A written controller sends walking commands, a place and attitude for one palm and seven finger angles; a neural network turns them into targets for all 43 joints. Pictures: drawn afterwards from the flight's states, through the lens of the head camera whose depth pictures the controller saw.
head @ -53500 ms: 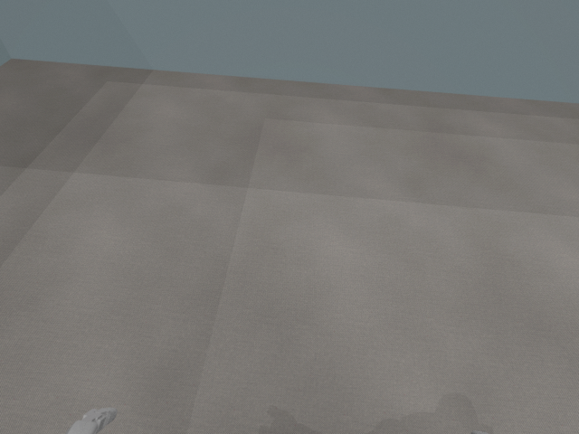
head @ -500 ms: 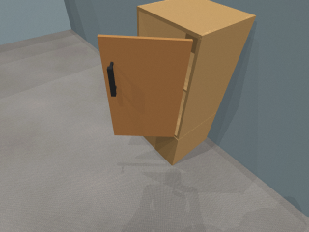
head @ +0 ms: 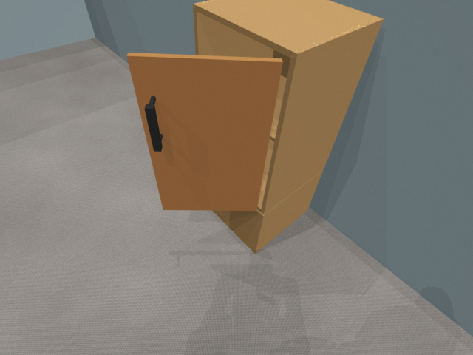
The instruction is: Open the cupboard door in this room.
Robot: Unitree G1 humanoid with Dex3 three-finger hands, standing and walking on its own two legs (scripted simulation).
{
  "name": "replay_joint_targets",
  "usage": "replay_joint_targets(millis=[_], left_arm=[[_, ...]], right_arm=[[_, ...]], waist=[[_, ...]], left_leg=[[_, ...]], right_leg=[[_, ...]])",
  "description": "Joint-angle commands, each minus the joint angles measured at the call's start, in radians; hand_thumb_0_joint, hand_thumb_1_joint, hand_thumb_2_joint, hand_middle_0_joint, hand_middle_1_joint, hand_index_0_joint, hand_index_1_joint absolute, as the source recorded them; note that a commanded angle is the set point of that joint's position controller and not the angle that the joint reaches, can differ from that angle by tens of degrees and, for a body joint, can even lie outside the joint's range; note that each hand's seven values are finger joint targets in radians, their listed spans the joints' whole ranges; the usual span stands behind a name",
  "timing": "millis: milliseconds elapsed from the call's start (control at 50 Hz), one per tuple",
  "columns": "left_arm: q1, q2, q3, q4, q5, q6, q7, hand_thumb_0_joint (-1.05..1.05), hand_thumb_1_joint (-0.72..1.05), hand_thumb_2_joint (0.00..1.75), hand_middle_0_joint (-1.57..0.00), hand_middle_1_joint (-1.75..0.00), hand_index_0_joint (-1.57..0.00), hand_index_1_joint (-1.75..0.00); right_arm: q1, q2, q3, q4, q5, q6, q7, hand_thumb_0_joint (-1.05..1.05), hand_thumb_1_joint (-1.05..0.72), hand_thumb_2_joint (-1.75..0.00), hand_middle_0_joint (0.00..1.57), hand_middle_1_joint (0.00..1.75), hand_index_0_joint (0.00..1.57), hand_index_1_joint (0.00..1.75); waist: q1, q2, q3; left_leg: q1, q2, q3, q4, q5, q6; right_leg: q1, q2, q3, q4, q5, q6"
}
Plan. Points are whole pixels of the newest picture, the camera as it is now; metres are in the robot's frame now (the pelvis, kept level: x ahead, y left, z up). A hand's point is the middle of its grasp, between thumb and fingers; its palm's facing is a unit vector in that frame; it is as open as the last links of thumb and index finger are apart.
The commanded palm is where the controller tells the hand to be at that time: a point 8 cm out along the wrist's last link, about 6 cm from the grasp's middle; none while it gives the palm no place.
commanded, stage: look again from close up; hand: left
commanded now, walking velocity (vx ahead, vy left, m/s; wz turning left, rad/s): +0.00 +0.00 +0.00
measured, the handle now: (155, 124) +0.65 +0.25 +0.00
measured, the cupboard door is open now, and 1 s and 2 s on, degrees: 50 50 50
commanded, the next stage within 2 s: shuffle to correct the standing spot in 0.04 s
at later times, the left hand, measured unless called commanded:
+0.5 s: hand out of the picture +0.00 +0.19 -0.20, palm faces +0.13 -0.98 -0.12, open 7.4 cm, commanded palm none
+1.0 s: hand (134, 318) +0.23 +0.22 -0.19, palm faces +0.12 -0.98 -0.18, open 7.3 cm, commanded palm none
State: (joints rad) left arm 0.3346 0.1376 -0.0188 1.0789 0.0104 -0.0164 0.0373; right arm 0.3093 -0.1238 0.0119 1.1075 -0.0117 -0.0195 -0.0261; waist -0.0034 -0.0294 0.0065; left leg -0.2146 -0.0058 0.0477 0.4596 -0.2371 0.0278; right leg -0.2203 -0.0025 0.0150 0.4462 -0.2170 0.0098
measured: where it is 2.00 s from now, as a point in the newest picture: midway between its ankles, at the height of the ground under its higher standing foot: outside the picture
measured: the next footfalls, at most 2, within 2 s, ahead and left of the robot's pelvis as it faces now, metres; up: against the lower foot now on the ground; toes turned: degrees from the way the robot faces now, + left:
right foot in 0.96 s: +0.23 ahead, +0.00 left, +0.00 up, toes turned +8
left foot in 1.36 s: +0.13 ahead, +0.20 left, +0.00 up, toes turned +7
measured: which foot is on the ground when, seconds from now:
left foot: down 0.00-0.96, up 0.98-1.00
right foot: down 0.00-0.46, up 0.48-0.94, down 0.96-1.00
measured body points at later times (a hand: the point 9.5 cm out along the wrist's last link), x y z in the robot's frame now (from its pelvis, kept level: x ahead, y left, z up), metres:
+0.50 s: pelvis +0.06 +0.04 -0.01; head +0.06 +0.08 +0.44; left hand +0.00 +0.25 -0.19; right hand +0.05 -0.20 -0.15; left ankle +0.03 +0.10 -0.74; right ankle +0.01 -0.11 -0.72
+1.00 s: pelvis +0.16 +0.05 -0.01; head +0.20 +0.06 +0.43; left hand +0.22 +0.28 -0.17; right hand +0.12 -0.15 -0.17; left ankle +0.04 +0.11 -0.71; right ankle +0.23 -0.02 -0.74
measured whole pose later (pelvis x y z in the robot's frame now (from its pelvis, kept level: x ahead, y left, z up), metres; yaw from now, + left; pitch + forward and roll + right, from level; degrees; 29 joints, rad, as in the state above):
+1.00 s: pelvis +0.16 +0.05 -0.01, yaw +6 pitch -1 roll +0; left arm 0.16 0.15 0.03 0.97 0.02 -0.02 0.04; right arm 0.39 -0.07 -0.03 1.10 0.00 0.00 -0.06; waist -0.02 -0.02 0.11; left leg -0.17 -0.07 0.03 0.82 -0.46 0.03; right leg -0.35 0.02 -0.11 0.58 -0.19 -0.08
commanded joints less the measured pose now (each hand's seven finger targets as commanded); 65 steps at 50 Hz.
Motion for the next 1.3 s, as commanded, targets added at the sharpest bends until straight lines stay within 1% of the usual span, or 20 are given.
replay_joint_targets(millis=[0, 120, 220, 340, 400, 420, 440, 460, 540, 680, 840, 900, 920, 940, 960, 1060, 1220, 1240, 1260, 1280], left_arm=[[0.079, 0.083, 0.02, -0.02, 0.002, -0.013, 0.005, 0.0, 0.9, 0.9, -0.2, -0.3, -0.2, -0.3], [0.068, 0.088, 0.02, -0.021, 0.002, -0.012, 0.005, 0.0, 0.9, 0.9, -0.2, -0.3, -0.2, -0.3], [0.09, 0.113, 0.042, -0.037, 0.013, -0.004, -0.007, 0.0, 0.9, 0.9, -0.2, -0.3, -0.2, -0.3], [0.161, 0.168, 0.084, -0.054, 0.014, -0.012, -0.003, 0.0, 0.9, 0.9, -0.2, -0.3, -0.2, -0.3], [0.089, 0.152, 0.085, -0.074, 0.017, -0.018, -0.006, 0.0, 0.9, 0.9, -0.2, -0.3, -0.2, -0.3], [0.064, 0.108, 0.076, -0.088, 0.012, -0.013, -0.014, 0.0, 0.9, 0.9, -0.2, -0.3, -0.2, -0.3], [0.047, 0.053, 0.06, -0.111, 0.009, -0.015, -0.021, 0.0, 0.9, 0.9, -0.2, -0.3, -0.2, -0.3], [-0.014, 0.076, 0.059, -0.134, 0.02, -0.023, -0.016, 0.0, 0.9, 0.9, -0.2, -0.3, -0.2, -0.3], [-0.005, 0.046, 0.061, -0.079, 0.018, -0.03, -0.034, 0.0, 0.9, 0.9, -0.2, -0.3, -0.2, -0.3], [-0.018, 0.02, 0.061, -0.068, 0.012, 0.01, -0.022, 0.0, 0.9, 0.9, -0.2, -0.3, -0.2, -0.3], [-0.08, 0.07, 0.066, -0.104, 0.009, 0.02, -0.002, 0.0, 0.9, 0.9, -0.2, -0.3, -0.2, -0.3], [0.029, 0.112, 0.083, -0.099, 0.012, 0.012, 0.01, 0.0, 0.9, 0.9, -0.2, -0.3, -0.2, -0.3], [0.085, 0.151, 0.092, -0.086, 0.016, 0.002, 0.018, 0.0, 0.9, 0.9, -0.2, -0.3, -0.2, -0.3], [0.13, 0.193, 0.106, -0.071, 0.016, -0.007, 0.023, 0.0, 0.9, 0.9, -0.2, -0.3, -0.2, -0.3], [0.126, 0.198, 0.101, -0.083, 0.008, -0.011, 0.023, 0.0, 0.9, 0.9, -0.2, -0.3, -0.2, -0.3], [-0.097, 0.128, 0.08, -0.159, 0.01, 0.007, 0.028, 0.0, 0.9, 0.9, -0.2, -0.3, -0.2, -0.3], [-0.059, 0.203, 0.105, -0.178, 0.027, 0.023, 0.006, 0.0, 0.9, 0.9, -0.2, -0.3, -0.2, -0.3], [-0.025, 0.278, 0.103, -0.191, 0.031, 0.011, 0.048, 0.0, 0.9, 0.9, -0.2, -0.3, -0.2, -0.3], [-0.05, 0.295, 0.105, -0.224, 0.028, 0.025, 0.046, 0.0, 0.9, 0.9, -0.2, -0.3, -0.2, -0.3], [-0.067, 0.242, 0.092, -0.222, 0.02, 0.029, 0.036, 0.0, 0.9, 0.9, -0.2, -0.3, -0.2, -0.3]], right_arm=[[0.049, -0.097, -0.018, -0.028, 0.004, -0.015, -0.006, 0.0, -0.9, -0.9, 0.2, 0.3, 0.2, 0.3], [0.048, -0.103, -0.017, -0.022, 0.004, -0.013, -0.006, 0.0, -0.9, -0.9, 0.2, 0.3, 0.2, 0.3], [0.055, -0.115, -0.025, -0.038, -0.006, 0.001, 0.006, 0.0, -0.9, -0.9, 0.2, 0.3, 0.2, 0.3], [0.004, -0.089, -0.03, -0.1, -0.009, -0.002, 0.019, 0.0, -0.9, -0.9, 0.2, 0.3, 0.2, 0.3], [0.115, -0.069, -0.028, -0.074, -0.003, -0.022, 0.024, 0.0, -0.9, -0.9, 0.2, 0.3, 0.2, 0.3], [0.225, -0.112, -0.035, -0.038, -0.008, -0.032, 0.019, 0.0, -0.9, -0.9, 0.2, 0.3, 0.2, 0.3], [0.345, -0.203, -0.057, -0.008, -0.017, -0.036, 0.007, 0.0, -0.9, -0.9, 0.2, 0.3, 0.2, 0.3], [0.362, -0.191, -0.052, -0.001, -0.017, -0.027, -0.002, 0.0, -0.9, -0.9, 0.2, 0.3, 0.2, 0.3], [0.245, -0.11, -0.019, -0.037, -0.01, -0.062, -0.014, 0.0, -0.9, -0.9, 0.2, 0.3, 0.2, 0.3], [0.255, -0.075, 0.0, -0.003, -0.006, -0.069, -0.042, 0.0, -0.9, -0.9, 0.2, 0.3, 0.2, 0.3], [0.191, -0.122, -0.052, -0.015, 0.002, -0.018, -0.053, 0.0, -0.9, -0.9, 0.2, 0.3, 0.2, 0.3], [0.162, -0.114, -0.071, -0.035, 0.012, -0.002, -0.048, 0.0, -0.9, -0.9, 0.2, 0.3, 0.2, 0.3], [0.175, -0.097, -0.073, -0.042, 0.018, 0.004, -0.044, 0.0, -0.9, -0.9, 0.2, 0.3, 0.2, 0.3], [0.197, -0.067, -0.08, -0.057, 0.023, 0.001, -0.036, 0.0, -0.9, -0.9, 0.2, 0.3, 0.2, 0.3], [0.183, -0.07, -0.083, -0.071, 0.025, 0.005, -0.037, 0.0, -0.9, -0.9, 0.2, 0.3, 0.2, 0.3], [0.066, -0.03, -0.075, -0.083, 0.006, 0.071, -0.011, 0.0, -0.9, -0.9, 0.2, 0.3, 0.2, 0.3], [-0.005, -0.061, -0.067, -0.144, 0.0, 0.051, 0.012, 0.0, -0.9, -0.9, 0.2, 0.3, 0.2, 0.3], [-0.005, -0.17, -0.098, -0.216, 0.006, 0.04, 0.009, 0.0, -0.9, -0.9, 0.2, 0.3, 0.2, 0.3], [-0.034, -0.113, -0.093, -0.26, 0.006, 0.039, 0.009, 0.0, -0.9, -0.9, 0.2, 0.3, 0.2, 0.3], [-0.054, -0.103, -0.08, -0.269, -0.002, 0.03, 0.013, 0.0, -0.9, -0.9, 0.2, 0.3, 0.2, 0.3]], waist=[[0.009, 0.042, 0.058], [0.007, 0.022, 0.062], [0.021, -0.009, 0.106], [0.047, -0.162, 0.142], [-0.029, -0.021, 0.1], [-0.063, 0.151, 0.084], [-0.093, 0.406, 0.06], [-0.098, 0.324, 0.104], [-0.026, 0.043, 0.139], [0.0, 0.129, 0.066], [0.014, 0.179, 0.049], [0.068, 0.125, 0.031], [0.083, 0.001, -0.043], [0.076, -0.128, -0.157], [0.064, -0.123, -0.197], [-0.021, -0.031, -0.001], [0.03, -0.127, -0.065], [-0.01, 0.094, -0.279], [-0.002, 0.142, -0.262], [-0.002, 0.166, -0.194]], left_leg=[[-0.035, 0.103, -0.097, -0.11, 0.077, 0.01], [-0.018, 0.106, -0.093, -0.119, 0.082, 0.01], [-0.125, 0.068, -0.098, -0.081, -0.234, 0.028], [-0.303, 0.024, -0.003, 0.266, -0.209, 0.013], [-0.037, 0.038, 0.002, 0.011, -0.142, 0.02], [0.108, 0.104, -0.15, -0.11, -0.113, 0.061], [0.246, 0.321, -0.448, -0.236, -0.052, 0.133], [0.246, 0.356, -0.494, -0.259, 0.043, 0.178], [0.162, 0.294, -0.266, -0.218, 0.505, 0.18], [0.227, 0.203, -0.079, -0.141, 1.051, 0.019], [0.239, 0.214, -0.091, 0.009, 1.205, 0.011], [0.169, 0.197, -0.119, 0.176, 1.031, 0.001], [0.082, 0.119, -0.083, 0.371, 0.764, -0.018], [-0.113, -0.052, -0.012, 0.654, -0.099, -0.046], [-0.133, -0.091, -0.101, 0.774, -0.426, -0.022], [-0.15, -0.002, -0.103, 0.751, -0.268, -0.049], [-0.097, -0.008, -0.017, 0.315, -0.225, -0.049], [-0.079, -0.046, 0.021, 0.339, -0.289, -0.086], [-0.081, -0.002, -0.012, 0.245, -0.253, -0.055], [-0.002, -0.027, 0.02, 0.055, -0.154, -0.037]], right_leg=[[0.004, -0.084, 0.077, -0.071, 0.097, -0.039], [0.009, -0.086, 0.076, -0.078, 0.101, -0.037], [-0.002, -0.099, 0.104, -0.095, -0.268, -0.063], [0.063, -0.302, 0.313, -0.25, -0.377, -0.186], [-0.071, -0.247, 0.139, -0.064, -0.191, -0.157], [-0.193, -0.109, 0.0, 0.157, -0.176, -0.1], [-0.412, 0.003, -0.148, 0.45, -0.317, -0.036], [-0.487, -0.008, -0.069, 0.609, -0.345, -0.05], [-0.469, -0.083, -0.036, 0.76, -0.122, -0.033], [-0.456, -0.021, -0.071, 0.696, 0.001, -0.013], [-0.194, 0.031, -0.13, 0.238, 0.028, -0.052], [-0.016, -0.004, -0.092, 0.05, 0.203, -0.079], [0.115, -0.116, 0.003, 0.028, 0.628, -0.123], [0.299, -0.352, 0.256, 0.087, 1.223, -0.263], [0.262, -0.454, 0.302, 0.038, 1.298, -0.342], [-0.124, -0.298, 0.124, -0.097, 0.642, -0.252], [-0.045, -0.239, 0.192, -0.148, 0.102, -0.214], [0.167, -0.331, 0.347, -0.074, 0.51, -0.19], [0.113, -0.294, 0.279, 0.004, 0.175, -0.213], [-0.02, -0.221, 0.192, 0.018, 0.002, -0.163]])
